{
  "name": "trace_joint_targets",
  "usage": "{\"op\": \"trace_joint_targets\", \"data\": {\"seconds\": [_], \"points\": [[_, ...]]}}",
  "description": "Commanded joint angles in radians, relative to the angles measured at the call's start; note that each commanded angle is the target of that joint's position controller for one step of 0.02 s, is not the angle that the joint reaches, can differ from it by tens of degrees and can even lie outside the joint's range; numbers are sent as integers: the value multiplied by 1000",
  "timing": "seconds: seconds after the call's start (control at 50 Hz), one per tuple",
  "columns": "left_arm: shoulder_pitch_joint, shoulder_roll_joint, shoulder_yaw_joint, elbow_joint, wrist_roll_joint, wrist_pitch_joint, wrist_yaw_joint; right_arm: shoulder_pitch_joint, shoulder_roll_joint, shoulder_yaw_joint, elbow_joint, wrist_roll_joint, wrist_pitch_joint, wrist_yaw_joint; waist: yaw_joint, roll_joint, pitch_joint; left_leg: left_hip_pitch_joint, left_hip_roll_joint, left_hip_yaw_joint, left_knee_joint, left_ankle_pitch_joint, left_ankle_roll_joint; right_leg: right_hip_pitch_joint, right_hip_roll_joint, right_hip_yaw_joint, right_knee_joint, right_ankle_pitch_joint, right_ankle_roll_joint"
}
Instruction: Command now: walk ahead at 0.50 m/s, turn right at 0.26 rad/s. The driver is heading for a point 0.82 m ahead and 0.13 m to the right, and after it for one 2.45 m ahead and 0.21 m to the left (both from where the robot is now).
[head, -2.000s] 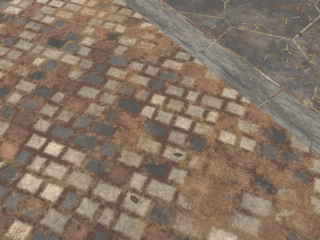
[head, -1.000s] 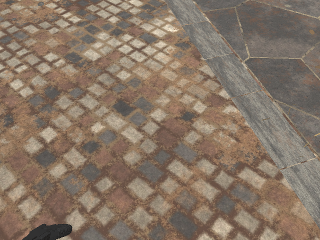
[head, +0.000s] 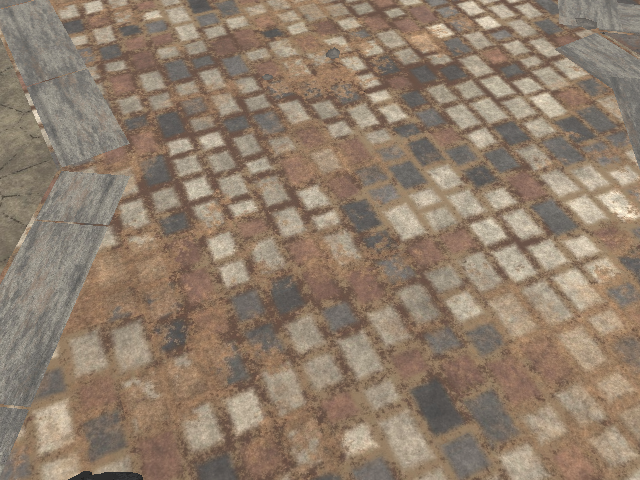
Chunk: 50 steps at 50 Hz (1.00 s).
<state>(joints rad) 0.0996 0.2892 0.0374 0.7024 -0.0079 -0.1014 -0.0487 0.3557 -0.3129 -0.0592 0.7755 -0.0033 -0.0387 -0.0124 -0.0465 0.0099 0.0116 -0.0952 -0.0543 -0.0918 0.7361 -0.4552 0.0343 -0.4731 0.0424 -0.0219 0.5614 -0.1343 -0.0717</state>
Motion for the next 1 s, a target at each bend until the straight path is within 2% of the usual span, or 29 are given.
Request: {"op": "trace_joint_targets", "data": {"seconds": [0.02,0.04,0.06,0.08,0.12,0.16,0.26,0.36,0.4,0.42,0.44,0.46,0.48,0.5,0.52,0.54,0.56,0.58,0.62,0.68,0.74,0.8,0.84,0.88,0.92,0.94,0.96,0.98,1.0], "points": [[285,175,58,1,-26,6,5,9,-129,-12,-110,17,-56,12,136,-189,-236,-665,24,-57,590,-44,-23,773,-370,765,-268,-271,-260],[232,152,52,-17,-10,14,11,-88,-130,-11,-133,29,-69,19,136,-98,-129,-678,64,-38,560,32,-13,643,-330,643,-283,-246,-225],[195,142,47,-24,1,19,13,-140,-118,-9,-146,14,-78,20,112,-29,-39,-666,92,-19,479,81,-13,510,-288,551,-305,-143,-209],[173,125,41,-32,7,19,17,-141,-117,-15,-147,-7,-79,17,83,-24,-23,-615,120,-19,398,126,-19,438,-255,492,-319,-45,-196],[160,124,40,-42,5,22,25,-112,-93,-14,-146,-18,-73,16,49,-74,-31,-547,126,-4,309,154,-45,372,-213,433,-343,89,-200],[172,142,46,-36,-2,22,35,-125,-73,-8,-149,-18,-63,10,45,-80,-28,-538,118,19,222,182,-76,322,-197,381,-352,175,-209],[242,171,60,-3,-17,40,61,-311,-30,10,-185,-10,-68,14,104,-87,-6,-436,64,30,-108,486,-109,233,-129,302,-336,167,-146],[307,162,62,21,-24,62,72,-402,-62,-3,-205,9,-86,31,120,-102,-6,-369,30,-5,-257,485,-85,329,-164,416,-250,90,-117],[288,165,67,17,-21,69,74,-361,-87,-16,-195,13,-94,30,86,-131,-11,-303,34,-7,-287,412,-55,360,-178,460,-192,124,-101],[270,152,63,10,-19,71,73,-285,-106,-28,-175,11,-98,25,42,-132,-43,-191,38,10,-332,418,-27,345,-152,449,-129,171,-80],[256,113,50,-4,-12,69,67,-171,-139,-43,-158,-2,-102,18,-15,-107,-143,17,114,-38,-316,409,22,284,-105,403,34,176,-50],[280,52,28,-26,12,65,67,-12,-198,-58,-143,-8,-96,8,-61,36,-295,284,297,-234,-294,358,82,140,-19,295,317,-88,-12],[419,24,16,-54,-24,56,64,25,-242,-69,-104,-7,-79,18,15,368,-355,487,483,-679,-385,123,233,-198,60,201,581,-487,32],[388,132,36,-19,-35,58,68,-21,-136,-48,-127,9,-75,21,-9,206,-241,397,461,-663,-425,-48,203,-290,-30,221,684,-427,47],[278,171,49,-32,-27,63,66,-60,-87,-35,-130,9,-70,17,-32,112,-119,275,410,-487,-438,8,160,-304,-57,193,697,-329,56],[232,151,48,-38,-17,64,67,-94,-77,-27,-125,0,-68,20,-16,45,-58,162,361,-380,-461,142,146,-269,-85,170,676,-260,65],[201,133,48,-50,-7,62,63,-112,-60,-22,-110,-5,-67,23,-1,46,-13,87,326,-307,-485,236,148,-255,-104,168,631,-220,69],[204,110,46,-54,-11,62,56,-118,-52,-17,-100,-13,-70,23,20,75,-2,32,298,-244,-510,291,145,-213,-122,162,604,-199,68],[203,69,36,-56,-16,64,50,-115,-50,-19,-78,-5,-78,28,35,95,1,-12,280,-172,-549,362,166,-186,-126,138,540,-189,73],[125,44,20,-85,0,58,43,-110,-97,-32,-47,6,-80,28,32,66,17,-19,287,-98,-586,466,194,-205,-142,115,373,-97,85],[32,30,5,-102,1,41,26,-95,-126,-35,-23,17,-70,26,3,53,24,-32,256,-6,-592,525,173,-141,-138,66,177,66,81],[-60,42,5,-129,-8,33,16,-27,-152,-38,16,28,-58,26,-28,57,31,-3,269,15,-579,522,155,-85,-111,37,65,128,71],[-94,59,9,-148,-11,31,11,-1,-163,-40,39,35,-47,25,-23,66,40,52,299,8,-555,544,140,-80,-101,37,19,87,48],[-69,83,20,-148,-7,29,10,6,-174,-41,56,38,-35,22,13,75,24,82,309,6,-485,661,118,8,-77,20,-32,37,19],[164,156,63,-84,3,29,24,0,-151,-26,58,35,-29,17,141,52,-117,-19,231,63,-203,814,67,380,-59,8,-76,67,-29],[346,245,86,-59,17,36,41,2,-83,3,25,1,-35,17,204,-90,-279,-235,161,106,130,477,21,683,-285,247,-44,112,-94],[355,281,88,-53,21,43,38,123,6,28,20,16,-50,21,138,-324,-403,-535,21,53,417,-128,-18,879,-475,664,-179,-114,-222],[338,182,64,-57,14,41,35,51,-117,-4,36,40,-55,23,177,-177,-309,-624,66,-44,518,-120,-13,790,-440,650,-233,-238,-188],[276,151,51,-54,7,35,34,-23,-141,-16,8,54,-57,24,157,-154,-169,-670,105,-25,515,-25,-5,668,-408,501,-258,-214,-153]]}}
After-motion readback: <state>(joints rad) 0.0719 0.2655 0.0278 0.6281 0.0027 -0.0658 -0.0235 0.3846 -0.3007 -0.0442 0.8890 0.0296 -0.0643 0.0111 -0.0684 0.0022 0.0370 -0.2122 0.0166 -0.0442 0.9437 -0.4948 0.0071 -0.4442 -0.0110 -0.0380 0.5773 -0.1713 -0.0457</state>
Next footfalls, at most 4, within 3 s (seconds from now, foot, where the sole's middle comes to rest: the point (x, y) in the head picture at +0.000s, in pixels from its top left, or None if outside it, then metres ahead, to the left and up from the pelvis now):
0.44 left None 0.43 0.08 -0.76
0.92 right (451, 418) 0.59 -0.27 -0.76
1.46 left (363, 288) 0.93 -0.11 -0.76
1.94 right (422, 199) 1.22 -0.30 -0.76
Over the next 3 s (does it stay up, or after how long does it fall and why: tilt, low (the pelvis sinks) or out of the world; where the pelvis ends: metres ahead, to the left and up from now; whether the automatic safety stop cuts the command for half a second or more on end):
stays up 1.56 0.02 0.00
